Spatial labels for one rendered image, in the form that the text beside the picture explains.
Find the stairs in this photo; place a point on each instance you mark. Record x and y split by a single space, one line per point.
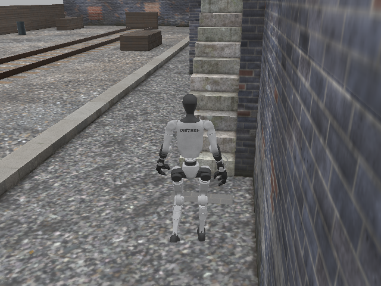
215 78

